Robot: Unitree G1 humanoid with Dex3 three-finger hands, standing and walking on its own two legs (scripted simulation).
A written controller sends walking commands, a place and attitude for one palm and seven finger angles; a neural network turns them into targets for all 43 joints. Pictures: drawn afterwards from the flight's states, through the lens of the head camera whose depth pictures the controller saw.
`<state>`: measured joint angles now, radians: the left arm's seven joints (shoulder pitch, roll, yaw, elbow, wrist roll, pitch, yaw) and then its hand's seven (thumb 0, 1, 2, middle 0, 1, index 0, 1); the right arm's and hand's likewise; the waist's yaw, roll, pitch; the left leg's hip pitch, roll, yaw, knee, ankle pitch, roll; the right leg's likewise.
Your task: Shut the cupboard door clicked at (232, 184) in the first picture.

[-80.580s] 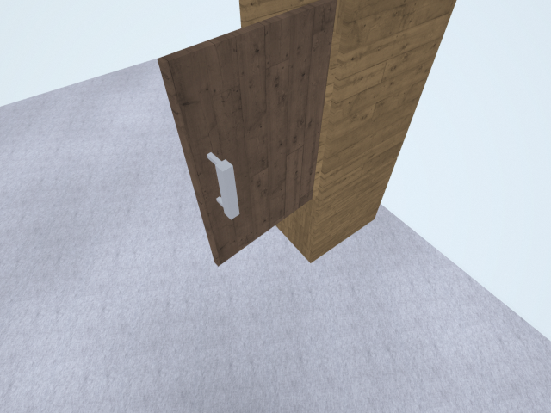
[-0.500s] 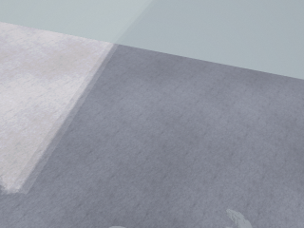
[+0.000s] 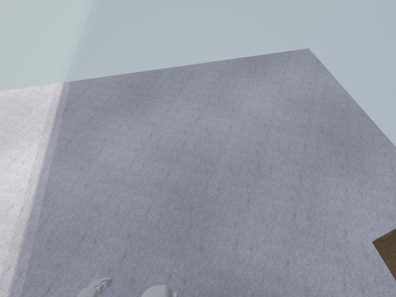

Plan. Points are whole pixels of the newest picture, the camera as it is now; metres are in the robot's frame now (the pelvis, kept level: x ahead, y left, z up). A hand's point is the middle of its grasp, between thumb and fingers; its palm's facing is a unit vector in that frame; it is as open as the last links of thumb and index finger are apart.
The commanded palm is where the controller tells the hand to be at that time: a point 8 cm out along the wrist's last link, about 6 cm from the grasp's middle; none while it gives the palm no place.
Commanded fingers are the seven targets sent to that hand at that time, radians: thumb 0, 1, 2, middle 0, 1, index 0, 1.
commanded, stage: turn to face it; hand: left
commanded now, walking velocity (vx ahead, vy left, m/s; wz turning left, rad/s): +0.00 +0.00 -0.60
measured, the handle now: out of the picture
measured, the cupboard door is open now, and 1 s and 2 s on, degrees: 8 8 8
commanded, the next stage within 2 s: take the last steps up to it in 1.92 s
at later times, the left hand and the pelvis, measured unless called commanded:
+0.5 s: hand (117, 278) +0.18 +0.21 -0.15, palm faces -0.28 -0.94 -0.20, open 7.4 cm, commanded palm none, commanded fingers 0.00 0.90 0.90 -0.20 -0.30 -0.20 -0.30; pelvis +0.02 +0.03 +0.01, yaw -18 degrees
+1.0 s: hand (147, 266) +0.21 +0.15 -0.17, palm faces -0.53 -0.83 -0.19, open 7.4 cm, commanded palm none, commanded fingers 0.00 0.90 0.90 -0.20 -0.30 -0.20 -0.30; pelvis +0.04 +0.02 +0.00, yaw -35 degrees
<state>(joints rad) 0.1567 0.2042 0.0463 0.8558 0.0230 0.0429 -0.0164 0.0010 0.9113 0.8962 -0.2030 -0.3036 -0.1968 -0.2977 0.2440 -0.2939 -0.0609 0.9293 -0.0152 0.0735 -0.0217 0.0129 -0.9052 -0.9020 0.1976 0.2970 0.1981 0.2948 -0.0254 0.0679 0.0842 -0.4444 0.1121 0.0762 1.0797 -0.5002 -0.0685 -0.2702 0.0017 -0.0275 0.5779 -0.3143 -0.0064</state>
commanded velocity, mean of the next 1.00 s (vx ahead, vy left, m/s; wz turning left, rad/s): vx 0.00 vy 0.00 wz -0.60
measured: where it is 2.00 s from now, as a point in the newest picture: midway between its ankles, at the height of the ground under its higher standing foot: outside the picture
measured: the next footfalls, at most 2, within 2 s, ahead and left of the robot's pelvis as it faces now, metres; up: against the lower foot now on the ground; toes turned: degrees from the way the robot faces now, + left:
left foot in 0.22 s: +0.08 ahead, +0.14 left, +0.00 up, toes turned -5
right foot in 0.62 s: +0.01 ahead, -0.12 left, +0.00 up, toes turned -28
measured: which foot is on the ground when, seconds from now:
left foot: up 0.00-0.20, down 0.22-0.62, up 0.64-1.00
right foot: down 0.00-0.24, up 0.26-0.60, down 0.62-1.00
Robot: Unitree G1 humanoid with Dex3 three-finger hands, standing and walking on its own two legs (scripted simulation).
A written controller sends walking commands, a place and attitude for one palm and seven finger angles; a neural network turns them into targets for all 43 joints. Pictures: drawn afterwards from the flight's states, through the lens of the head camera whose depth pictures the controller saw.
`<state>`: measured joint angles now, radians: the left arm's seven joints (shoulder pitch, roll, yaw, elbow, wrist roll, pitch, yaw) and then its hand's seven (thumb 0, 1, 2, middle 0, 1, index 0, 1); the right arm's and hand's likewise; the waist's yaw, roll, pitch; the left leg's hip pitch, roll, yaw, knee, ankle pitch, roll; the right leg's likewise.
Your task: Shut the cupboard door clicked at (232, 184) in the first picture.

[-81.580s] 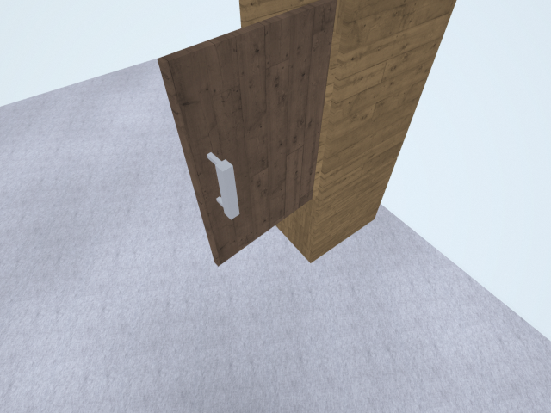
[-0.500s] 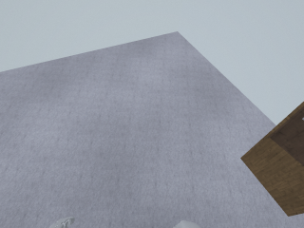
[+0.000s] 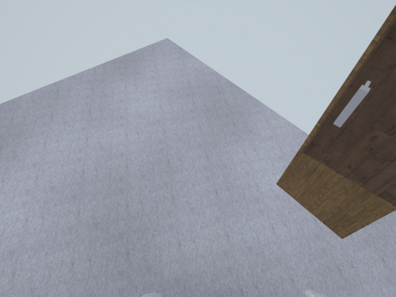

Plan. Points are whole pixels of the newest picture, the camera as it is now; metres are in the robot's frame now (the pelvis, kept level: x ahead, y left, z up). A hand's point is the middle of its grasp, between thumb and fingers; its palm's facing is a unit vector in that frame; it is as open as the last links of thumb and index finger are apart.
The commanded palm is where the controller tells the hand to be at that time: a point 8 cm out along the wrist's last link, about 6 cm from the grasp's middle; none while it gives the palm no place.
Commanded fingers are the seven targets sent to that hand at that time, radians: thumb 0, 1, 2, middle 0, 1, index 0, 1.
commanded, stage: turn to face it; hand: left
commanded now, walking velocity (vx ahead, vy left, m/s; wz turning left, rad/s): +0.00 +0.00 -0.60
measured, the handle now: (352, 104) +0.68 -0.43 -0.02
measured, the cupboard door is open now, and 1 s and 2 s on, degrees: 8 8 8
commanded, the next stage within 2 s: take the last steps up to it in 0.92 s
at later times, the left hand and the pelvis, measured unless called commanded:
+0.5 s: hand (141, 260) +0.21 +0.15 -0.15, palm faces -0.33 -0.91 -0.27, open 7.4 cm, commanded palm none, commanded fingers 0.00 0.90 0.90 -0.20 -0.30 -0.20 -0.30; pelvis +0.02 -0.01 -0.01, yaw -19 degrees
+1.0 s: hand (142, 262) +0.21 +0.15 -0.18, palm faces -0.45 -0.88 -0.18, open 7.4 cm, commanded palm none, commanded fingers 0.00 0.90 0.90 -0.20 -0.30 -0.20 -0.30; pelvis +0.07 +0.00 +0.00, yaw -30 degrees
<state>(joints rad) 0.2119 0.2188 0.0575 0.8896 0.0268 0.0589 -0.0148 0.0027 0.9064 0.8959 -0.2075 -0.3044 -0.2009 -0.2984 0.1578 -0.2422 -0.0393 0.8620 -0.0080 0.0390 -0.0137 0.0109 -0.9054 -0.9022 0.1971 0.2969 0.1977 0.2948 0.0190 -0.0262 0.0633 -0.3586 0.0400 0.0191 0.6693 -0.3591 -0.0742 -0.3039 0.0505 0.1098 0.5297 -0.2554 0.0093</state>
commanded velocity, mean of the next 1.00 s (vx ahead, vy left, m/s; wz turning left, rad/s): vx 0.00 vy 0.00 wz -0.43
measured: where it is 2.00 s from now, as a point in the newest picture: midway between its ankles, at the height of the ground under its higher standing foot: outside the picture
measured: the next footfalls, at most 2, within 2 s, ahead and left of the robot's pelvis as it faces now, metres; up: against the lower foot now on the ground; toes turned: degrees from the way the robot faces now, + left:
left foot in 0.02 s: +0.05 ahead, +0.12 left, +0.00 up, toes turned +1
right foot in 0.48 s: +0.02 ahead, -0.13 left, +0.00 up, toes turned -23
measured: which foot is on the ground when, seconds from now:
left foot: up 0.00-0.00, down 0.02-0.48, up 0.50-0.88, down 0.90-1.00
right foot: down 0.00-0.02, up 0.04-0.46, down 0.48-0.92, up 0.94-1.00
